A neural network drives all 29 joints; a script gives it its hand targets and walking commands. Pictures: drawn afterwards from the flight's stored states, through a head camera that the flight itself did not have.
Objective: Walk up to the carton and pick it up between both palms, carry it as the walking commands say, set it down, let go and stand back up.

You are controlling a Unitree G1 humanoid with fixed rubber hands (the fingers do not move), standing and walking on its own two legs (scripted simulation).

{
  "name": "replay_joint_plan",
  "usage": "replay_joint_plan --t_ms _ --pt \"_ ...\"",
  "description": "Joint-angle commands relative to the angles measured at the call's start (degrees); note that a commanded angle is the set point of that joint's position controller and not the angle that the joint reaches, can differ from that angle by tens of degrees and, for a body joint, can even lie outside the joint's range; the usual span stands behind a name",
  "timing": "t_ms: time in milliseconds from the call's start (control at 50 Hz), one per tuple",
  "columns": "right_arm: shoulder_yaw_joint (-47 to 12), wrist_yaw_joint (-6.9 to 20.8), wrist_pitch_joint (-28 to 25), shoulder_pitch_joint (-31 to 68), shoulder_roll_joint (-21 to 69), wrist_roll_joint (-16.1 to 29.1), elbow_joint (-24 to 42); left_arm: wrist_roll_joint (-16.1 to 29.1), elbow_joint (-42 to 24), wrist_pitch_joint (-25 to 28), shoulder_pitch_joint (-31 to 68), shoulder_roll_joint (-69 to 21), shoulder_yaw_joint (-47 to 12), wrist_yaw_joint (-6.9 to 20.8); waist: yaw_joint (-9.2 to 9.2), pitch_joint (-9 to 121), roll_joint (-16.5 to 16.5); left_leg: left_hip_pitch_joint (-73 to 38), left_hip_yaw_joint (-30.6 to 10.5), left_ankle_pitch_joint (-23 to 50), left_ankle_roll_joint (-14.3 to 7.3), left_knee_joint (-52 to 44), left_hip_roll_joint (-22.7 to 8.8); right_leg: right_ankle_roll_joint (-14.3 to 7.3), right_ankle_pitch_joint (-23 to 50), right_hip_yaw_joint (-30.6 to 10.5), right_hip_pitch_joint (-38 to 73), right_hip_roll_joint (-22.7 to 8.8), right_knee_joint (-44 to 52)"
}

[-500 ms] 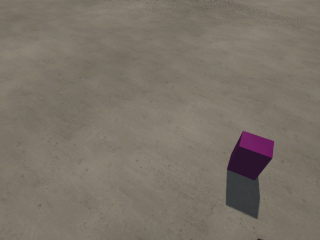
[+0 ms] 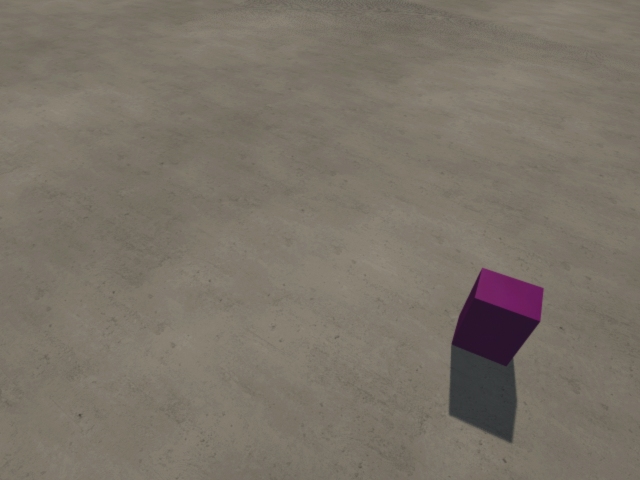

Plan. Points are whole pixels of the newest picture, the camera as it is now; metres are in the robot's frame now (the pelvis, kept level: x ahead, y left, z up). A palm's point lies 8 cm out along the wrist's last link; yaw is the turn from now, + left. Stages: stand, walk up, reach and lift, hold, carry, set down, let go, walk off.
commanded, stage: stand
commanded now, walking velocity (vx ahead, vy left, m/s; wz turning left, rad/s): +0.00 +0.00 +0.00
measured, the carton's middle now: (494, 318) +0.78 -0.62 -0.64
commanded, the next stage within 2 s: walk up in 0.12 s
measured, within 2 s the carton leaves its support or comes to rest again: neither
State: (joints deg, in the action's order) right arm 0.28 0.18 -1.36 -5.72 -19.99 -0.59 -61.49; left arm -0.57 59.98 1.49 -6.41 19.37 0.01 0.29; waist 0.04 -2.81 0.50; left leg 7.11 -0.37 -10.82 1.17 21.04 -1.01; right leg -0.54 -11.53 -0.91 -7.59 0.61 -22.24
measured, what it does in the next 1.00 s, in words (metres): steps to the right, turning right: right foot, then left foot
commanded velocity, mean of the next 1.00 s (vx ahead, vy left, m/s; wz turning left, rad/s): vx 0.23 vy -0.21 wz -0.31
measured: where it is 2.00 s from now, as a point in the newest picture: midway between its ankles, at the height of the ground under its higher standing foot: (452, 452)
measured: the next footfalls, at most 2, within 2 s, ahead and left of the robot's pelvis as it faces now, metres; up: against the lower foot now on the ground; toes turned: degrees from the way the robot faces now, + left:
right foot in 0.70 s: +0.08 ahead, -0.32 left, +0.00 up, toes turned -17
left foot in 0.98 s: +0.20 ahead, -0.15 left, +0.00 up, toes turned -10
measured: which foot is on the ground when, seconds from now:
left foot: down 0.00-0.70, up 0.72-0.96, down 0.98-1.00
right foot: down 0.00-0.38, up 0.40-0.68, down 0.70-0.98, up 1.00-1.00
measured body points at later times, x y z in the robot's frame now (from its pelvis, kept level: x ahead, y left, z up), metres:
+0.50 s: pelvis +0.00 -0.03 +0.00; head +0.03 -0.02 +0.44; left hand +0.10 +0.27 -0.14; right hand +0.03 -0.33 -0.14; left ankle +0.01 +0.13 -0.75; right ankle +0.01 -0.15 -0.69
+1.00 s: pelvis +0.09 -0.19 -0.02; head +0.11 -0.16 +0.43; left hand +0.16 +0.04 -0.19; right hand +0.11 -0.47 -0.14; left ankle +0.16 -0.15 -0.75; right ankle +0.04 -0.31 -0.74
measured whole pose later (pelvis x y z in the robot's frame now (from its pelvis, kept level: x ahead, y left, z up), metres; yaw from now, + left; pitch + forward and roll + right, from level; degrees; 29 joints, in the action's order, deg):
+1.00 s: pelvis +0.09 -0.19 -0.02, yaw -19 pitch +0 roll -4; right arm 3.5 -0.9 -1.8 -9.8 -12.3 -0.8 -55.7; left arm -1.6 57.7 -1.6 -19.1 11.9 2.9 3.5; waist 2.8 -1.0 -0.1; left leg 21.7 8.4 -16.4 -0.9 36.5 -3.7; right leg 0.0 -19.6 -0.3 -15.6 3.6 -35.5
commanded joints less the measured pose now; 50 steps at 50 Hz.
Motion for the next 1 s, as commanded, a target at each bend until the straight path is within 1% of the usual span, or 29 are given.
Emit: replay_joint_plan --t_ms 0,40,120,200,240,280,300,320,340,360,460,520,540,580,600,620,640,660,680,700,720,760,780,840,900,920,940,960,980 --pt "2.05 -0.33 -0.62 0.98 -11.09 0.19 2.22 -0.08 -1.54 1.04 2.32 12.67 2.10 -0.59 -0.45 3.65 -1.70 -1.78 -4.80 2.41 -2.65 -4.51 -5.78 -1.54 3.74 -6.16 -1.55 -7.40 4.26" --pt "2.52 -0.39 -0.85 3.00 -11.27 -0.19 2.62 -0.03 -1.82 1.29 1.08 11.60 1.82 -0.51 0.38 4.20 0.34 -1.47 -4.46 1.94 -2.40 -3.19 -5.88 -1.61 4.36 -6.22 -1.64 -7.93 5.59" --pt "2.63 -0.49 -0.98 1.73 -11.39 -0.02 2.16 -0.10 -1.91 0.81 4.73 11.84 1.83 -0.92 -0.84 2.56 -3.44 -1.23 -4.84 5.00 -2.44 -4.49 -6.10 -1.29 9.88 -5.70 -1.32 -7.54 4.85" --pt "2.07 -0.30 -0.84 4.05 -11.99 -0.20 2.41 0.09 -2.32 0.88 2.20 12.25 2.16 -0.66 0.36 0.52 1.74 1.06 -3.99 2.31 -2.51 -4.47 -6.24 -1.07 4.09 -6.65 -2.59 -7.05 6.19" --pt "2.31 -0.09 -0.62 3.01 -11.36 0.13 1.64 -0.23 -2.29 0.69 2.09 13.29 2.85 -0.93 -0.66 1.93 -2.31 -1.50 -4.03 1.86 -2.58 -4.38 -5.79 -1.20 0.54 -6.41 -2.96 -6.50 6.40" --pt "2.23 -0.21 -0.61 2.44 -11.44 -0.42 1.64 -0.63 -2.13 0.35 4.03 12.93 2.55 -0.78 -0.65 2.86 -1.43 -0.33 -4.69 2.25 -2.79 -4.03 -5.88 -1.54 0.68 -5.53 -2.49 -6.93 6.28" --pt "3.62 0.15 1.28 -1.93 -6.53 -0.56 3.04 0.96 -0.81 -2.29 -2.62 8.15 3.24 0.61 0.38 3.81 3.13 3.15 -1.64 -21.02 -3.11 1.77 -6.88 -2.08 -23.39 -8.43 -8.06 -7.00 1.15" --pt "6.11 -3.27 3.27 -10.81 -12.65 -1.28 0.38 -0.92 -6.11 -4.33 7.35 9.55 4.46 4.01 -3.51 -3.88 -1.83 -11.77 -14.98 -22.76 -7.06 -6.91 -19.17 0.06 -21.45 -6.73 -34.47 -1.93 -8.73" --pt "7.80 -5.49 4.14 -14.32 -17.10 -0.79 -2.43 -1.55 -6.30 -4.85 5.44 7.49 5.49 4.06 -2.85 -3.63 5.26 -12.69 -20.37 2.97 -10.06 -8.96 -32.19 3.89 -16.94 0.46 -35.20 -1.84 -25.54" --pt "7.41 -5.60 3.31 -15.53 -16.93 -0.67 -1.77 -1.58 -8.50 -5.35 6.61 6.56 5.30 4.39 -2.26 -2.59 2.37 -8.81 -21.14 3.17 -11.13 -9.59 -33.00 5.33 -15.50 -1.68 -36.29 -5.14 -34.04" --pt "6.29 -5.08 2.62 -2.13 -10.43 -0.21 4.19 -1.66 -7.27 -5.24 -3.46 4.16 4.80 5.73 2.69 1.88 9.95 -4.35 -1.30 20.80 -5.87 -2.40 -26.89 5.02 -9.45 -3.78 -30.15 -8.02 -38.90" --pt "7.82 -4.30 2.44 -7.68 -11.43 -0.70 3.37 -1.35 -11.55 -6.27 4.89 3.27 5.05 6.83 1.02 2.45 11.96 0.73 -0.17 3.20 -5.76 -5.54 -25.54 4.88 -9.37 -0.74 -23.71 -8.98 -28.19" --pt "7.95 -3.38 2.55 -6.57 -11.77 -0.50 3.96 -0.77 -11.72 -6.09 4.04 2.65 4.56 7.21 1.51 1.84 17.27 3.94 0.25 -6.83 -5.66 -6.87 -24.20 4.57 -8.10 -0.32 -19.67 -8.51 -25.94" --pt "7.86 -2.34 2.68 -6.27 -10.96 0.24 4.07 -0.22 -9.61 -4.98 0.29 1.55 3.77 6.85 2.76 3.25 18.60 7.37 4.65 -17.94 -4.25 -5.91 -21.01 3.50 -6.62 4.80 -10.96 -5.45 -18.04" --pt "8.29 -2.09 2.65 -4.87 -12.30 0.39 4.20 -0.48 -8.41 -4.36 -4.16 2.34 3.93 7.05 5.35 5.48 17.33 12.69 5.42 -24.97 -2.95 -3.03 -19.46 2.78 -5.66 6.70 -3.99 -4.98 -17.43" --pt "7.98 -2.00 2.94 -3.20 -12.21 -0.11 5.21 -0.82 -7.10 -3.96 -9.47 3.45 4.36 6.61 7.42 6.32 11.52 14.00 7.58 -29.21 -2.49 4.95 -17.22 2.88 -6.39 8.20 -0.81 -3.49 -15.95" --pt "6.60 -2.05 3.32 -1.53 -8.93 -1.11 6.24 -1.27 -2.36 -3.27 -20.08 6.38 4.99 6.05 11.54 8.37 -6.51 18.50 13.40 -30.09 -0.13 25.77 -9.03 2.61 -14.39 3.03 2.88 -3.77 -9.42" --pt "4.48 -1.68 4.05 2.62 -5.14 -1.40 9.58 -1.76 -1.74 -2.85 -25.08 11.38 5.90 5.07 13.06 1.71 -28.98 28.52 10.51 -30.28 1.43 44.08 -0.75 -0.43 -34.22 -20.93 -3.37 -11.55 9.84" --pt "3.95 -1.28 3.87 3.93 -4.05 -1.44 11.48 -1.38 -3.10 -2.73 -23.16 12.95 6.72 4.34 11.12 -2.43 -27.79 36.21 4.25 -28.38 1.05 49.45 -4.69 -3.33 -42.84 -30.61 -3.09 -17.21 16.12" --pt "4.11 -0.75 3.17 2.32 -4.28 -1.33 11.26 -1.23 -4.59 -2.29 -17.97 13.39 7.03 3.51 8.38 -3.48 -20.17 39.87 2.54 -22.76 0.39 50.96 -7.63 -4.05 -45.03 -30.58 -1.36 -18.81 17.22" --pt "4.34 -0.25 2.64 -1.21 -3.34 -1.32 9.10 -1.25 -6.91 -2.34 -13.96 11.19 6.34 3.16 5.81 -4.57 -15.41 41.20 1.93 -16.69 0.01 52.38 -9.01 -6.34 -42.15 -28.83 -1.64 -18.94 16.45" --pt "4.26 0.52 0.52 -7.65 -2.56 -0.54 6.05 -1.01 -7.26 -1.64 -8.37 8.83 6.06 2.31 2.24 2.59 -18.02 27.99 2.30 -13.43 0.54 44.64 -8.65 -7.53 -30.06 -21.62 -5.82 -15.09 11.24" --pt "4.45 0.29 0.32 -7.15 -3.19 -0.09 5.80 -0.96 -7.42 -1.43 -8.38 7.27 5.67 2.23 2.27 2.54 -15.24 24.70 3.35 -12.73 1.53 39.03 -8.03 -7.13 -21.55 -17.28 -6.45 -12.48 10.53" --pt "4.57 0.19 0.51 -5.16 0.46 0.59 7.13 -1.41 -7.00 -1.08 -7.05 4.28 5.18 2.10 1.36 -1.00 -12.18 18.45 4.14 -16.15 1.27 28.13 -5.78 -9.23 -18.46 -16.82 -13.52 -12.69 11.79" --pt "5.59 -1.72 0.07 -16.59 -0.46 0.31 3.29 -0.87 -7.93 -1.67 -2.91 2.54 4.94 2.97 -5.03 2.62 -2.44 -4.55 5.84 -4.33 0.36 6.17 -3.92 -5.34 -18.92 -10.42 -22.68 -6.91 0.55" --pt "7.05 -2.66 0.14 -24.01 -4.39 -0.36 1.23 -0.76 -8.43 -1.21 -4.09 0.05 4.47 2.80 -8.76 5.93 8.64 -15.95 -2.67 -9.79 -1.10 0.42 -9.80 -0.79 -17.23 -7.16 -31.27 -2.24 -9.26" --pt "8.39 -3.28 -0.13 -28.08 -9.92 -1.23 0.82 -0.95 -10.47 -1.00 -2.57 -3.20 3.30 3.19 -9.08 5.95 21.62 -15.48 -22.40 -25.13 -3.15 -11.92 -25.55 1.15 -14.95 -0.53 -36.52 1.87 -27.69" --pt "7.65 -3.01 -0.10 -25.53 -9.31 -1.26 1.96 -1.99 -10.12 -1.15 -2.08 -3.75 3.73 3.00 -5.86 3.05 14.69 -8.59 -27.63 -31.75 -3.74 -15.42 -29.91 1.14 -12.51 -1.86 -36.02 -2.76 -37.47" --pt "6.99 -3.19 -0.35 -19.45 -6.66 -0.88 2.39 -1.82 -8.41 -1.13 -5.78 -3.47 3.74 3.56 -2.88 1.67 11.91 -5.51 -22.27 -28.51 -3.53 -14.91 -28.24 1.06 -7.45 -2.99 -34.72 -4.56 -41.00"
